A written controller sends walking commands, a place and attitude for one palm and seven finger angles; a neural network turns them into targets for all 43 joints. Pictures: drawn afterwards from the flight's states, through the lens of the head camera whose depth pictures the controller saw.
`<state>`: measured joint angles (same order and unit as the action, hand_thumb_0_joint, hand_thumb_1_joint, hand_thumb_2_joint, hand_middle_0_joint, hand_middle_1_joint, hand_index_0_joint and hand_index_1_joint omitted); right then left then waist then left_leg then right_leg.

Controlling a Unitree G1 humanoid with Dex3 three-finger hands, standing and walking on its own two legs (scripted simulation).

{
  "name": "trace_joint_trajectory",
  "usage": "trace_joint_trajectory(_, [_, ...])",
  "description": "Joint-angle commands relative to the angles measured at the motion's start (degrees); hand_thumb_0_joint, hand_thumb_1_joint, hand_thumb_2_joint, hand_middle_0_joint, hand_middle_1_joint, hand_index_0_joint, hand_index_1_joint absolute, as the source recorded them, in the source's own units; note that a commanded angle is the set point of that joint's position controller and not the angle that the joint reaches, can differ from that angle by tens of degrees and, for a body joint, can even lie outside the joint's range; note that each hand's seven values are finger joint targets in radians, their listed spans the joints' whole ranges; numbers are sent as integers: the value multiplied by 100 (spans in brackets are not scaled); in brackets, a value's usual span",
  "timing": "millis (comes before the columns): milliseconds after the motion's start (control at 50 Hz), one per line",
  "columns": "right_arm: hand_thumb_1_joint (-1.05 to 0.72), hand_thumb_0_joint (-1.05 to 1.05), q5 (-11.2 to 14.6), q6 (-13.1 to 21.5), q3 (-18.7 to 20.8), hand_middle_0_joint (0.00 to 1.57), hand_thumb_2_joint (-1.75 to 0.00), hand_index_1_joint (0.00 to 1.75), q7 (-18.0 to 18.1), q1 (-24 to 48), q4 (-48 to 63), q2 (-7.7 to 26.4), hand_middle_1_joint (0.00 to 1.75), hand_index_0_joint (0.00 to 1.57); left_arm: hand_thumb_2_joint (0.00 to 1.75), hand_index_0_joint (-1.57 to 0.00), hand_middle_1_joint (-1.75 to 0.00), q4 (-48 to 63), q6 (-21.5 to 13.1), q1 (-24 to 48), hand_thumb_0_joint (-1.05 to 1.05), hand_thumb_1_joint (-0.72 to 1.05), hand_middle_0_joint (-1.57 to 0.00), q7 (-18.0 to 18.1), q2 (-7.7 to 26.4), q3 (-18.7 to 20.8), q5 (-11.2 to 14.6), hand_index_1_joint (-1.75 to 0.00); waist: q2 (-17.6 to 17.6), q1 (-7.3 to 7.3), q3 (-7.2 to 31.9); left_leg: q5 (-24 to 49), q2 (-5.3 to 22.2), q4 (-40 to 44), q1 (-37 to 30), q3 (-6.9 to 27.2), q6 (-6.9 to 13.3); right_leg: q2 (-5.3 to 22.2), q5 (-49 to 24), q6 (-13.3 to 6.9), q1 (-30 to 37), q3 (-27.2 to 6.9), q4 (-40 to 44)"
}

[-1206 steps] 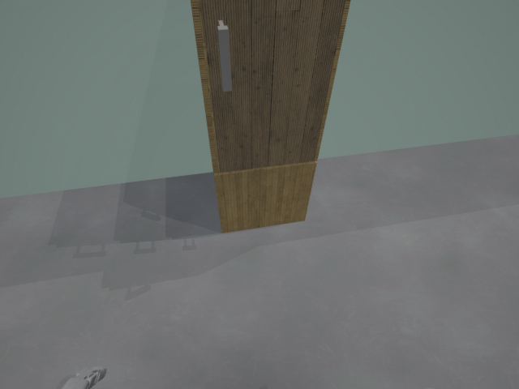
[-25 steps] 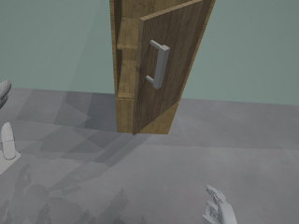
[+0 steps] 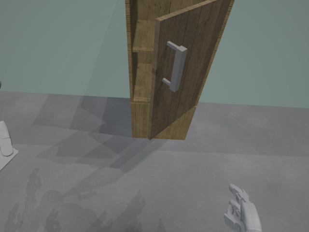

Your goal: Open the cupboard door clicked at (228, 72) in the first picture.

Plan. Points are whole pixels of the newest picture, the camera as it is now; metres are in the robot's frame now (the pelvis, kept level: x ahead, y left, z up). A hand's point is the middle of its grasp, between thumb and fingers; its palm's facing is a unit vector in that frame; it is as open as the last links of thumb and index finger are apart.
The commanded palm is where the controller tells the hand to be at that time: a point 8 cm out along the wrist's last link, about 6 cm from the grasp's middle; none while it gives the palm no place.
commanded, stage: stop stepping back and stand still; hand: left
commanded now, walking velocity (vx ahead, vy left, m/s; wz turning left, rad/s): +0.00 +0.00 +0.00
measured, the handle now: (172, 67) +0.58 -0.03 +0.10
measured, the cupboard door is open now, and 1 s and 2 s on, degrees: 44 44 44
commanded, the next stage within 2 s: let the arm hang, fingers relaxed in 0.62 s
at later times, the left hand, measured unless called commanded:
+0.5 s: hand out of the picture +0.17 +0.28 +0.17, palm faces +0.42 -0.78 -0.46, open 7.4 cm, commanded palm +0.11 +0.32 +0.18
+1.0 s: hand out of the picture +0.03 +0.21 -0.16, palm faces +0.00 -0.98 -0.21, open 7.4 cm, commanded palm none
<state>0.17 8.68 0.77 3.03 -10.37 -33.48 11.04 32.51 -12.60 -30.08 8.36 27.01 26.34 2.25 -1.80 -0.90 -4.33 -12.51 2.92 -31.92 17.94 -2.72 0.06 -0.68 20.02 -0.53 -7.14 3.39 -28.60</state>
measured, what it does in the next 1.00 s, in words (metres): stands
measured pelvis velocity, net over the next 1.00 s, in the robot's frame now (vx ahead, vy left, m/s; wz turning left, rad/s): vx -0.03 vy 0.02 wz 0.05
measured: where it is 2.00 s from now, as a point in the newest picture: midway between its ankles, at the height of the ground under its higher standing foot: outside the picture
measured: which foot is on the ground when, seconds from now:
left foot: down 0.00-1.00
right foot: down 0.00-1.00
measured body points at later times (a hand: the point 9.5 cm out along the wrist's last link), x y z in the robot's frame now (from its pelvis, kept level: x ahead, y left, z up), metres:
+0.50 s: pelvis -0.02 +0.02 +0.01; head -0.01 +0.03 +0.46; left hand +0.15 +0.32 +0.19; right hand +0.14 -0.21 -0.07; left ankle +0.05 +0.12 -0.73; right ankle -0.05 -0.11 -0.73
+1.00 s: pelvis -0.03 +0.02 +0.00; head -0.02 +0.02 +0.45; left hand +0.03 +0.26 -0.14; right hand +0.07 -0.24 -0.13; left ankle +0.05 +0.12 -0.73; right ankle -0.05 -0.11 -0.73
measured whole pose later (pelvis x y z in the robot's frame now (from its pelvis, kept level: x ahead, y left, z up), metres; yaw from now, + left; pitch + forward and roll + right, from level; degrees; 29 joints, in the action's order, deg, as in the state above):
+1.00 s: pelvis -0.03 +0.02 +0.00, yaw +3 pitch -1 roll -1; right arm -1.6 -0.3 -0.2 -0.4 -10.0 -52.9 15.2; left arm -45.9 3.0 -16.8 -0.3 12.1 -0.2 -1.5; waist 0.1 -1.7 -2.4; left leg -8.5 -0.1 -31.0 21.5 -1.4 1.8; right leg 2.2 19.3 0.7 -11.7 5.3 -32.2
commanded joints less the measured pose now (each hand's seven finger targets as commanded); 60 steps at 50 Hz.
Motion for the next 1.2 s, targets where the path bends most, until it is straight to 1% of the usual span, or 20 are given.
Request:
trace_joint_trajectory(0, [-90,0,87,95,260,20,-90,30,-70,94,652,747,30,20,90,-20,-30,445,-250,-731,0,90,-20,53,513,660,154,-30,262,37,1327,2186,228,81,-819,318,29,331,-2759,21,159,-581,573])
trace_joint_trajectory(60, [-90,0,79,8,252,20,-90,30,-22,182,633,765,30,20,90,-20,-30,129,-144,-775,0,90,-20,7,496,591,203,-30,123,24,1299,1908,180,232,-941,257,22,367,-2730,62,-97,-572,670])
trace_joint_trajectory(140, [-90,0,52,-9,180,20,-90,30,79,299,654,772,30,20,90,-20,-30,366,-95,-128,0,90,-20,-15,564,375,158,-30,168,45,973,1305,195,656,-916,362,80,194,-1588,162,-367,-417,848])
trace_joint_trajectory(240, [-90,0,16,130,106,20,-90,30,172,403,671,742,30,20,90,-20,-30,856,-145,549,0,90,-20,57,657,260,54,-30,684,97,711,276,108,1082,-811,448,98,134,-720,143,-414,-351,1050])
trace_joint_trajectory(260, [-90,0,-4,169,114,20,-90,30,189,447,660,760,30,20,90,-20,-30,1008,-168,609,0,90,-20,90,871,427,26,-30,805,120,744,96,88,1139,-816,471,83,141,-610,132,-391,-368,1101])
trace_joint_trajectory(300, [-90,0,-9,185,82,20,-90,30,179,406,663,698,30,20,90,-20,-30,837,-181,415,0,90,-20,114,684,349,20,-30,783,139,648,-137,83,1220,-697,508,84,136,-455,115,-338,-367,1159])
trace_joint_trajectory(460, [-90,0,13,144,153,20,-90,30,114,359,646,742,30,20,90,-20,-30,322,-182,-228,0,90,-20,70,574,425,70,-30,815,127,655,-201,57,1407,-659,518,-28,32,-333,116,-311,-237,1318])
trace_joint_trajectory(580, [-90,0,30,152,142,20,-90,30,123,355,677,760,30,20,90,-20,-30,474,-198,-95,0,90,-20,42,534,305,76,-30,552,120,722,-118,55,1438,-653,545,0,23,-467,144,-200,-212,1290])
trace_joint_trajectory(680, [-90,0,12,194,141,20,-90,30,142,363,666,766,30,20,90,-20,-30,694,-214,114,0,90,-20,78,632,323,43,-30,712,133,781,70,36,1353,-786,516,6,52,-542,142,-223,-238,1302])
trace_joint_trajectory(700, [-90,0,5,277,369,20,-90,30,-395,592,-898,1916,30,20,90,-20,-30,-4154,678,404,0,90,-20,-688,-428,-1968,-430,-30,750,-94,459,1262,355,443,175,911,143,543,-1083,-93,-751,11,234])
trace_joint_trajectory(720, [-90,0,30,-175,374,20,-90,30,-383,159,-925,1567,30,20,90,-20,-30,-4380,1055,415,0,90,-20,-783,-399,-1839,-384,-30,702,-39,856,1433,429,421,-361,702,146,587,-744,-101,-881,-278,377])
trace_joint_trajectory(740, [-90,0,14,-294,352,20,-90,30,-366,43,-801,1538,30,20,90,-20,-30,-4283,1172,474,0,90,-20,-808,-429,-1884,-381,-30,796,-66,796,1155,466,448,-292,777,195,525,-370,-79,-957,-171,298])
trace_joint_trajectory(800, [-90,0,-114,-449,237,20,-90,30,-335,249,-893,1586,30,20,90,-20,-30,-5089,1139,758,0,90,-20,-851,-323,-2019,-448,-30,-144,79,911,501,484,721,227,1229,421,386,-156,-147,-527,-220,55])
trace_joint_trajectory(820, [-90,0,-135,-482,229,20,-90,30,-337,305,-984,1591,30,20,90,-20,-30,-5441,1126,922,0,90,-20,-859,-264,-2040,-454,-30,-637,95,926,568,422,650,127,1177,409,461,-267,-181,-556,-276,154])
trace_joint_trajectory(860, [-90,0,-144,-583,187,20,-90,30,-340,260,-1140,1486,30,20,90,-20,-30,-6136,1142,1237,0,90,-20,-842,-225,-2112,-419,-30,-1018,56,904,872,295,443,-161,1017,342,701,-428,-281,-723,-419,346])
trace_joint_trajectory(900, [-90,0,-179,-711,97,20,-90,30,-334,190,-1388,1234,30,20,90,-20,-30,-6788,1223,1445,0,90,-20,-800,-397,-2262,-373,-30,-628,-2,714,897,185,441,-353,854,249,781,-314,-270,-907,-461,458])
trace_joint_trajectory(960, [-90,0,-181,-830,20,20,-90,30,-315,137,-1674,1033,30,20,90,-20,-30,-7647,1276,1240,0,90,-20,-749,-508,-2380,-337,-30,641,82,541,546,182,801,-264,932,209,669,-70,-179,-667,-415,518])
trace_joint_trajectory(1040, [-90,0,-160,-905,-11,20,-90,30,-236,-69,-2099,775,30,20,90,-20,-30,-8564,1275,981,0,90,-20,-733,-728,-2420,-283,-30,1386,71,405,-123,113,1021,-186,935,145,644,43,-227,-533,-400,689])
trace_joint_trajectory(1120, [-90,0,-153,-985,22,20,-90,30,-168,-400,-2391,610,30,20,90,-20,-30,-9168,1278,714,0,90,-20,-727,-975,-2428,-279,-30,1206,52,235,-665,120,1128,-196,978,140,627,278,-256,-632,-354,911])
trace_joint_trajectory(1180, [-90,0,-143,-1009,50,20,-90,30,-145,-672,-2589,525,30,20,90,-20,-30,-9461,1266,610,0,90,-20,-710,-1135,-2454,-280,-30,512,11,106,-557,116,1058,-336,937,148,658,455,-268,-814,-329,1050])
